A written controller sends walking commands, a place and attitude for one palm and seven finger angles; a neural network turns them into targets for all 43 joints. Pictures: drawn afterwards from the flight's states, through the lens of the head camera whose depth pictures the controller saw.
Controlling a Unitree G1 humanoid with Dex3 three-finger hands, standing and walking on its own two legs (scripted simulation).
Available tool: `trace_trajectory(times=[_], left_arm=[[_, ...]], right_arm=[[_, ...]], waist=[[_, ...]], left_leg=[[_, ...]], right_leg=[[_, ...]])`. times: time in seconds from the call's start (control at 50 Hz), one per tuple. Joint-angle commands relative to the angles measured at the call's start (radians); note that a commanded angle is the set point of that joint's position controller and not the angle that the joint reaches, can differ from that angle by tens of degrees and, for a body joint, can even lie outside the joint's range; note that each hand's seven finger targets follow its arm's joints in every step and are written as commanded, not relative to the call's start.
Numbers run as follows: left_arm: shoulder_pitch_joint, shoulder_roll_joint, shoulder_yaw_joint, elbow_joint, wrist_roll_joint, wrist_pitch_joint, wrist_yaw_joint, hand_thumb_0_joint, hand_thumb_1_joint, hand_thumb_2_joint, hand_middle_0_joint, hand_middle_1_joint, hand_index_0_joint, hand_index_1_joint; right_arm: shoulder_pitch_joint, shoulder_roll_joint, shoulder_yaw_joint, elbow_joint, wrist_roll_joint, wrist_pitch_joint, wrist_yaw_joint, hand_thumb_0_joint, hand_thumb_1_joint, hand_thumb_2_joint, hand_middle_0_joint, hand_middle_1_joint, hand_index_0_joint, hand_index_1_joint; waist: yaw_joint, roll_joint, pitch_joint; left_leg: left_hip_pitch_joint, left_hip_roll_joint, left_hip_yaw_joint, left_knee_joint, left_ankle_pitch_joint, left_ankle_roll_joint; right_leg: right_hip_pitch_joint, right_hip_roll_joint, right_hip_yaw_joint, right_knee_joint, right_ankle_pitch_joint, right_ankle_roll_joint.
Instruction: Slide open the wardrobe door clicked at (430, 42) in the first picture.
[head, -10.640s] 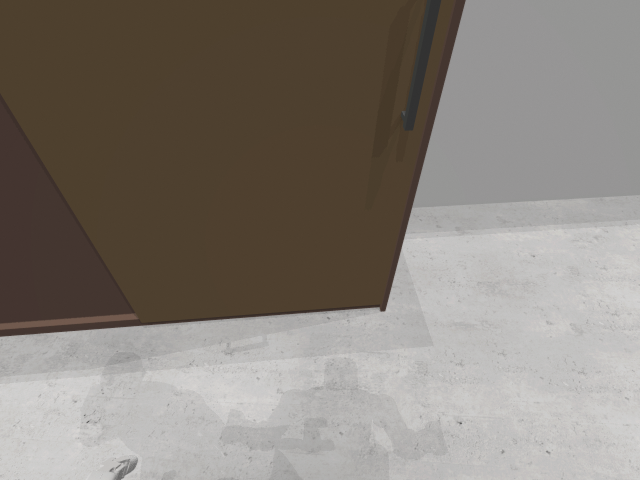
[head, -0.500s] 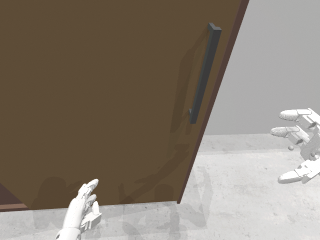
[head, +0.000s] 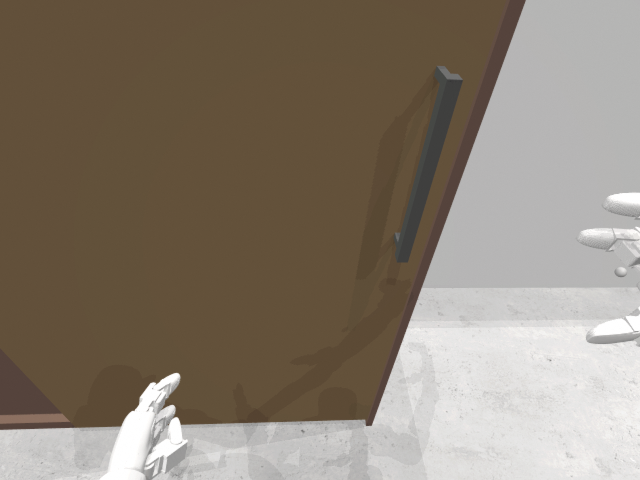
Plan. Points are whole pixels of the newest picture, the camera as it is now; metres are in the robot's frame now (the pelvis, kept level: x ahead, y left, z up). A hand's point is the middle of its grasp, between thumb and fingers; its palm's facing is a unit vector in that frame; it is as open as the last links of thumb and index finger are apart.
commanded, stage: raise the hand with hooked fingers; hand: right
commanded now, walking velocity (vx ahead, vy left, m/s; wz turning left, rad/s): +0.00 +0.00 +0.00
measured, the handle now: (419, 177) +0.47 -0.13 +0.18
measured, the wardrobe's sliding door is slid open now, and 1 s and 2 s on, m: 0.00 0.00 0.00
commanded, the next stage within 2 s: move the hooked fingers beside the handle in 0.12 s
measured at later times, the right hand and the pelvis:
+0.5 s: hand (580, 266) +0.29 -0.27 +0.19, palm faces +0.03 +0.99 -0.10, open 14.0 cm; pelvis +0.00 -0.01 +0.00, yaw -1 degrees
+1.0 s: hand (544, 236) +0.34 -0.25 +0.19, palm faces +0.03 +1.00 -0.06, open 14.0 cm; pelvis +0.00 -0.01 +0.00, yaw +0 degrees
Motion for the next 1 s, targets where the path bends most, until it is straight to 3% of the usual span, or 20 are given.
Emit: trace_trajectory(times=[0.0,0.02,0.04,0.08,0.14,0.16,0.2,0.26,0.3,0.36,0.42,0.46,0.52,0.58,0.66,0.76,0.88,0.92,0.94,0.98], left_arm=[[-0.142,0.125,0.037,-0.16,-0.009,-0.051,0.018,0.0,0.9,0.9,-0.2,-0.3,-0.2,-0.3],[-0.141,0.127,0.037,-0.169,-0.008,-0.053,0.019,0.0,0.9,0.9,-0.2,-0.3,-0.2,-0.3],[-0.143,0.125,0.035,-0.174,-0.009,-0.05,0.017,0.0,0.9,0.9,-0.2,-0.3,-0.2,-0.3],[-0.151,0.125,0.038,-0.187,-0.004,-0.05,0.017,0.0,0.9,0.9,-0.2,-0.3,-0.2,-0.3],[-0.162,0.116,0.031,-0.183,0.007,-0.05,0.01,0.0,0.9,0.9,-0.2,-0.3,-0.2,-0.3],[-0.166,0.114,0.03,-0.183,0.007,-0.051,0.008,0.0,0.9,0.9,-0.2,-0.3,-0.2,-0.3],[-0.164,0.11,0.03,-0.177,0.007,-0.052,0.007,0.0,0.9,0.9,-0.2,-0.3,-0.2,-0.3],[-0.159,0.112,0.029,-0.157,0.001,-0.049,0.005,0.0,0.9,0.9,-0.2,-0.3,-0.2,-0.3],[-0.15,0.116,0.032,-0.154,-0.004,-0.048,0.011,0.0,0.9,0.9,-0.2,-0.3,-0.2,-0.3],[-0.153,0.114,0.031,-0.162,-0.004,-0.049,0.017,0.0,0.9,0.9,-0.2,-0.3,-0.2,-0.3],[-0.148,0.111,0.029,-0.166,0.001,-0.049,0.024,0.0,0.9,0.9,-0.2,-0.3,-0.2,-0.3],[-0.147,0.11,0.028,-0.153,0.006,-0.044,0.025,0.0,0.9,0.9,-0.2,-0.3,-0.2,-0.3],[-0.145,0.109,0.028,-0.144,0.007,-0.044,0.022,0.0,0.9,0.9,-0.2,-0.3,-0.2,-0.3],[-0.142,0.114,0.035,-0.147,0.007,-0.032,0.011,0.0,0.9,0.9,-0.2,-0.3,-0.2,-0.3],[-0.144,0.119,0.04,-0.167,0.0,-0.015,0.0,0.0,0.9,0.9,-0.2,-0.3,-0.2,-0.3],[-0.137,0.115,0.046,-0.169,0.004,-0.017,0.007,0.0,0.9,0.9,-0.2,-0.3,-0.2,-0.3],[-0.12,0.117,0.045,-0.132,-0.001,-0.012,0.025,0.0,0.9,0.9,-0.2,-0.3,-0.2,-0.3],[-0.118,0.116,0.043,-0.128,-0.002,-0.009,0.029,0.0,0.9,0.9,-0.2,-0.3,-0.2,-0.3],[-0.112,0.121,0.046,-0.123,-0.002,-0.004,0.028,0.0,0.9,0.9,-0.2,-0.3,-0.2,-0.3],[-0.11,0.124,0.046,-0.125,-0.002,0.002,0.03,0.0,0.9,0.9,-0.2,-0.3,-0.2,-0.3]], right_arm=[[-0.365,-0.261,0.01,-0.086,-0.018,0.042,-0.006,0.0,0.5,-0.3,0.3,1.2,0.3,1.2],[-0.368,-0.263,0.019,-0.091,-0.021,0.053,0.006,0.0,0.5,-0.3,0.3,1.2,0.3,1.2],[-0.354,-0.244,0.044,-0.104,-0.018,0.053,0.021,0.0,0.5,-0.3,0.3,1.2,0.3,1.2],[-0.35,-0.297,-0.015,-0.164,-0.006,0.031,0.039,0.0,0.5,-0.3,0.3,1.2,0.3,1.2],[-0.296,-0.365,-0.118,-0.191,0.033,-0.028,0.048,0.0,0.5,-0.3,0.3,1.2,0.3,1.2],[-0.309,-0.363,-0.132,-0.215,0.043,-0.046,0.046,0.0,0.5,-0.3,0.3,1.2,0.3,1.2],[-0.293,-0.36,-0.147,-0.181,0.045,-0.057,0.03,0.0,0.5,-0.3,0.3,1.2,0.3,1.2],[-0.325,-0.276,-0.057,-0.099,0.023,-0.021,0.008,0.0,0.5,-0.3,0.3,1.2,0.3,1.2],[-0.368,-0.256,-0.008,-0.077,0.0,0.01,-0.001,0.0,0.5,-0.3,0.3,1.2,0.3,1.2],[-0.483,-0.218,0.078,-0.147,-0.025,0.019,-0.006,0.0,0.5,-0.3,0.3,1.2,0.3,1.2],[-0.517,-0.255,0.043,-0.181,-0.027,-0.012,-0.014,0.0,0.5,-0.3,0.3,1.2,0.3,1.2],[-0.543,-0.282,0.009,-0.155,-0.019,-0.038,-0.025,0.0,0.5,-0.3,0.3,1.2,0.3,1.2],[-0.512,-0.273,-0.012,-0.082,-0.017,-0.05,-0.045,0.0,0.5,-0.3,0.3,1.2,0.3,1.2],[-0.44,-0.29,-0.04,-0.01,-0.028,-0.018,-0.057,0.0,0.5,-0.3,0.3,1.2,0.3,1.2],[-0.441,-0.25,0.012,-0.027,-0.04,0.016,-0.049,0.0,0.5,-0.3,0.3,1.2,0.3,1.2],[-0.499,-0.253,0.007,-0.116,-0.021,-0.028,-0.048,0.0,0.5,-0.3,0.3,1.2,0.3,1.2],[-0.61,-0.224,0.06,-0.021,-0.043,-0.04,-0.085,0.0,0.5,-0.3,0.3,1.2,0.3,1.2],[-0.658,-0.182,0.115,0.003,-0.055,-0.029,-0.092,0.0,0.5,-0.3,0.3,1.2,0.3,1.2],[-0.658,-0.191,0.116,0.02,-0.06,-0.024,-0.096,0.0,0.5,-0.3,0.3,1.2,0.3,1.2],[-0.688,-0.206,0.108,0.054,-0.066,-0.019,-0.099,0.0,0.5,-0.3,0.3,1.2,0.3,1.2]], waist=[[0.024,-0.104,-0.035],[0.023,-0.089,-0.063],[0.026,-0.023,-0.085],[0.013,0.008,-0.193],[-0.008,0.048,-0.235],[-0.008,0.021,-0.254],[-0.012,-0.012,-0.204],[0.009,-0.054,-0.079],[0.021,-0.071,-0.057],[0.038,-0.084,-0.103],[0.032,-0.034,-0.2],[0.031,-0.011,-0.213],[0.016,-0.038,-0.203],[-0.003,-0.028,-0.181],[0.008,-0.007,-0.182],[0.023,-0.006,-0.25],[0.046,-0.043,-0.159],[0.058,-0.064,-0.154],[0.057,-0.021,-0.163],[0.056,-0.006,-0.182]], left_leg=[[-0.053,0.002,-0.056,-0.094,0.147,0.003],[-0.042,0.002,-0.055,-0.087,0.158,0.003],[-0.025,0.001,-0.06,-0.087,0.184,0.001],[0.019,0.001,-0.065,-0.068,0.218,-0.003],[0.066,-0.004,-0.064,-0.061,0.273,-0.003],[0.074,-0.005,-0.059,-0.055,0.289,-0.001],[0.042,-0.009,-0.045,-0.057,0.276,0.004],[-0.033,-0.006,-0.047,-0.079,0.217,0.005],[-0.06,-0.005,-0.041,-0.081,0.173,0.004],[-0.056,-0.002,-0.047,-0.083,0.153,0.005],[-0.015,-0.006,-0.044,-0.068,0.189,0.005],[-0.002,-0.006,-0.048,-0.075,0.189,0.005],[0.008,-0.003,-0.04,-0.058,0.229,0.011],[0.026,0.004,-0.04,-0.053,0.273,0.015],[0.028,0.008,-0.041,-0.047,0.315,0.011],[0.032,0.002,-0.05,-0.042,0.343,0.006],[-0.037,0.001,-0.051,-0.067,0.216,0.009],[-0.052,0.003,-0.05,-0.066,0.209,0.01],[-0.04,0.004,-0.053,-0.072,0.213,0.009],[-0.027,0.004,-0.052,-0.066,0.221,0.009]], right_leg=[[0.017,0.025,0.071,-0.09,0.158,-0.028],[0.024,0.027,0.079,-0.086,0.168,-0.031],[0.031,0.023,0.077,-0.076,0.188,-0.034],[0.057,0.032,0.079,-0.059,0.213,-0.039],[0.059,0.033,0.081,-0.045,0.261,-0.037],[0.067,0.035,0.078,-0.051,0.272,-0.036],[0.058,0.034,0.08,-0.063,0.264,-0.031],[0.027,0.026,0.074,-0.079,0.213,-0.026],[0.027,0.023,0.08,-0.088,0.183,-0.025],[0.062,0.024,0.088,-0.088,0.172,-0.03],[0.095,0.029,0.097,-0.08,0.212,-0.033],[0.09,0.027,0.096,-0.079,0.211,-0.031],[0.079,0.027,0.096,-0.086,0.247,-0.024],[0.038,0.025,0.086,-0.085,0.281,-0.024],[0.03,0.02,0.074,-0.076,0.311,-0.026],[0.081,0.021,0.067,-0.054,0.328,-0.032],[0.061,0.021,0.078,-0.078,0.226,-0.029],[0.069,0.022,0.079,-0.081,0.221,-0.029],[0.064,0.019,0.077,-0.076,0.223,-0.032],[0.058,0.022,0.08,-0.078,0.228,-0.033]])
